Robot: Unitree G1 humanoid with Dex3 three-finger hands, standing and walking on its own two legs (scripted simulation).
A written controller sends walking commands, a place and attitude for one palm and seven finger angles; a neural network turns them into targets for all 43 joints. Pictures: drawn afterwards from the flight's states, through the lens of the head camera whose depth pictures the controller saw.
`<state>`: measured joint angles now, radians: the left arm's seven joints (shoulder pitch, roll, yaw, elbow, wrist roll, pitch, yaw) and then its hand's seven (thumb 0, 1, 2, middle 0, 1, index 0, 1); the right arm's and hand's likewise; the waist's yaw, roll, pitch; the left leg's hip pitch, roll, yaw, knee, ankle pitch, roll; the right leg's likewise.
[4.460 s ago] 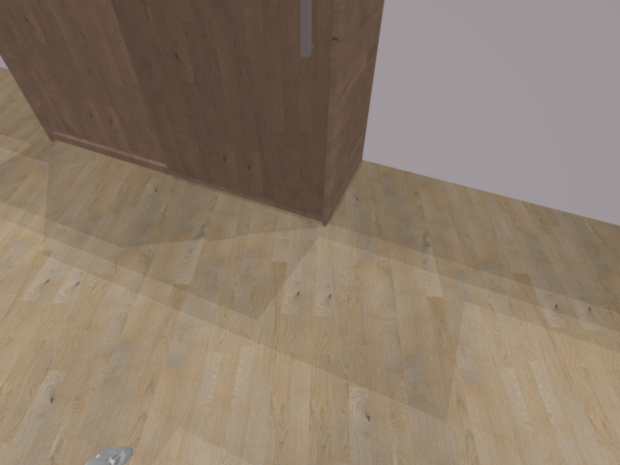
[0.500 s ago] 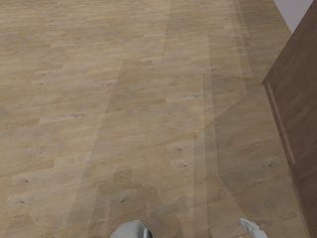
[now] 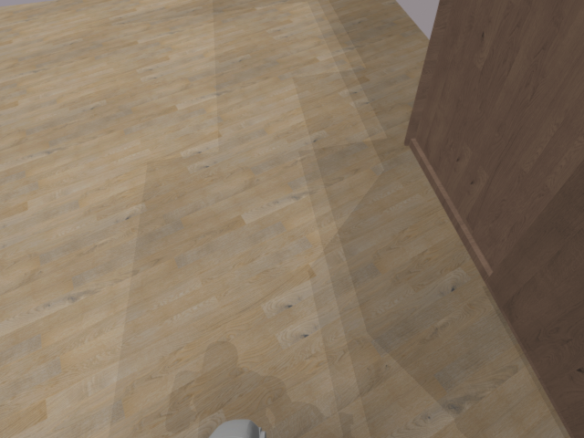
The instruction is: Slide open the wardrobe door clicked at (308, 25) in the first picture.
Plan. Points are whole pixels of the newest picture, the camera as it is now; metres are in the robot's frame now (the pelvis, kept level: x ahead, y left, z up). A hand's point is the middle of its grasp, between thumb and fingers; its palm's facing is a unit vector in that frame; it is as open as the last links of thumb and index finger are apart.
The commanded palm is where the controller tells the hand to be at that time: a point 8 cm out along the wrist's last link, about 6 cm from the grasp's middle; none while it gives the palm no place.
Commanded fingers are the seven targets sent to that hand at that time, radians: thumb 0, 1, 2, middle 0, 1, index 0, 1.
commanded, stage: turn to face it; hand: right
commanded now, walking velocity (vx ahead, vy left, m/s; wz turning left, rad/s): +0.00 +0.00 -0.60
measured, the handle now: out of the picture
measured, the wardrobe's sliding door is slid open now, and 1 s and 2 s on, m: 0.00 0.00 0.00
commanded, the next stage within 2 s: none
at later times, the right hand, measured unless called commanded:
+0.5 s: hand out of the picture +0.05 -0.15 -0.13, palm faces +0.31 +0.91 -0.29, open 7.4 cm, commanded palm none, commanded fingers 0.00 -0.90 -0.90 0.20 0.30 0.20 0.30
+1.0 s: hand out of the picture -0.12 -0.18 -0.16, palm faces +0.62 +0.74 -0.27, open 7.4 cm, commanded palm none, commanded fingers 0.00 -0.90 -0.90 0.20 0.30 0.20 0.30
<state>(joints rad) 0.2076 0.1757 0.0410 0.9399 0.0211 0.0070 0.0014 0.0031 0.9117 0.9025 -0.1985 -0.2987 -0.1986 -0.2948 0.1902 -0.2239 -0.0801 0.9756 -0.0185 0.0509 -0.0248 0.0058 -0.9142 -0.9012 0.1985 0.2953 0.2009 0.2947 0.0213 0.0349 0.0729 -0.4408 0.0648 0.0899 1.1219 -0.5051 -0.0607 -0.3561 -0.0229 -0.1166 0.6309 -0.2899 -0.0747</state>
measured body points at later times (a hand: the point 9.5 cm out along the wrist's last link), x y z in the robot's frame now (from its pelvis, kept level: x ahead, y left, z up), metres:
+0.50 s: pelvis +0.00 +0.07 +0.01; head +0.03 +0.09 +0.45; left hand +0.15 +0.31 -0.15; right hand +0.04 -0.20 -0.11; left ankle +0.04 +0.18 -0.73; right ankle -0.01 -0.06 -0.67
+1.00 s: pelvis -0.02 +0.04 +0.01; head +0.00 -0.01 +0.45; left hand +0.22 +0.17 -0.11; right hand -0.15 -0.22 -0.14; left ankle +0.05 +0.18 -0.65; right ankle -0.08 -0.04 -0.73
